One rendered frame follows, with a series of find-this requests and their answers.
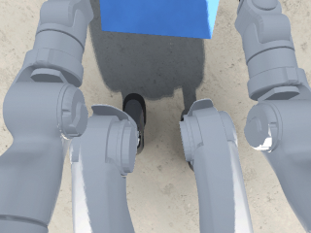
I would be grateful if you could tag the robot left upper arm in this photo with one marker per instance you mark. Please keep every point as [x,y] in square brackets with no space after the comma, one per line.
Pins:
[43,118]

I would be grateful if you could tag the robot right upper arm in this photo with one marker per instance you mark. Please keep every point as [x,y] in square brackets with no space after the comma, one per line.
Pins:
[281,130]

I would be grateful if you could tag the carton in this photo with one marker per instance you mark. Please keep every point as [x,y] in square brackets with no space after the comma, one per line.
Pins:
[176,18]

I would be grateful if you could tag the robot left shin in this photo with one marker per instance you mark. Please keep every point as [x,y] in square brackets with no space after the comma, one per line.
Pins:
[103,110]

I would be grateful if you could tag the robot shin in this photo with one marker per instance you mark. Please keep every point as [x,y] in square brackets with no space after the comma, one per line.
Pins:
[228,124]
[103,110]

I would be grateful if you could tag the right robot forearm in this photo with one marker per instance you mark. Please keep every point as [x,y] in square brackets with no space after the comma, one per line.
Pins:
[269,51]

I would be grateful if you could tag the robot right shin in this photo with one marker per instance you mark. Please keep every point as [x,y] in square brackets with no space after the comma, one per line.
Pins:
[228,124]

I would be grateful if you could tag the left robot forearm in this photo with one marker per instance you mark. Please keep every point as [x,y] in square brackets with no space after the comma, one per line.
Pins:
[59,45]

